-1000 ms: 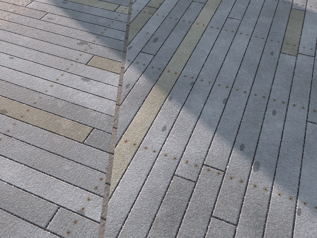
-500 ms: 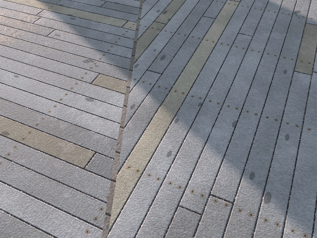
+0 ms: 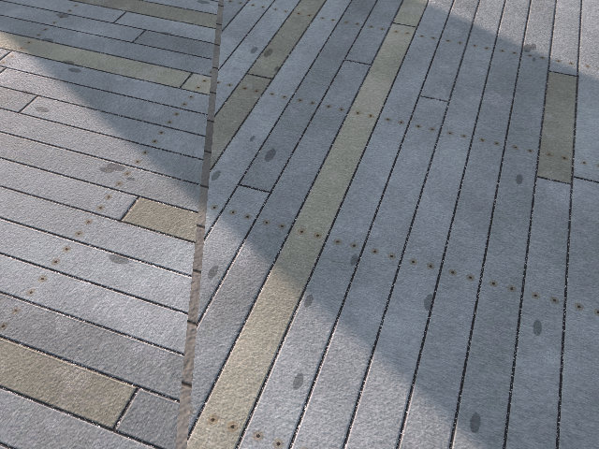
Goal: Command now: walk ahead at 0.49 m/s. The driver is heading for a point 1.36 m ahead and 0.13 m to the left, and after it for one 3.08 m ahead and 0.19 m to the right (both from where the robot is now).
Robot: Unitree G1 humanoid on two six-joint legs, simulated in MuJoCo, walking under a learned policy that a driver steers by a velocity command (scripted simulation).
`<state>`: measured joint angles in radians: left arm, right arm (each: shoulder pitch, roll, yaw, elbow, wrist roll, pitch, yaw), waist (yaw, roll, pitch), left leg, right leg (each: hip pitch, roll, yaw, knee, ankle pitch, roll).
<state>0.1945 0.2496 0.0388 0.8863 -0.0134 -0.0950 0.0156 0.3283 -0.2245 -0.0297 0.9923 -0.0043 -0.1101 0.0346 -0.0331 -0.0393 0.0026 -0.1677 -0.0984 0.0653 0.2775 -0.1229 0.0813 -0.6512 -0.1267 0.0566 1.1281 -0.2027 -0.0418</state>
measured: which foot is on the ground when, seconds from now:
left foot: down 0.00-0.32, up 0.34-0.86, down 0.88-1.00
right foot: up 0.00-0.28, down 0.30-0.90, up 0.92-1.00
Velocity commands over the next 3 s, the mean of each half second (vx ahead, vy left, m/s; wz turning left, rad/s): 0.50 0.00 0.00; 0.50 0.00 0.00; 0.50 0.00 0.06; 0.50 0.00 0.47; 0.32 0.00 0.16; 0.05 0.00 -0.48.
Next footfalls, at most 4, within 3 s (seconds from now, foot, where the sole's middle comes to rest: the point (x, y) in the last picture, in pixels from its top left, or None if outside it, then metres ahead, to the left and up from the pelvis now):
0.30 right None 0.34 -0.17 -0.78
0.88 left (273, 391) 0.65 0.07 -0.78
1.44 right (362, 283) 0.96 -0.17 -0.78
2.00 left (253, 221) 1.19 0.13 -0.78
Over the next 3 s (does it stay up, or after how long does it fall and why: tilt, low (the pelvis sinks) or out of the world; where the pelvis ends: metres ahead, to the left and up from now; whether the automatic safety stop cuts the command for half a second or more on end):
stays up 1.35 0.15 -0.01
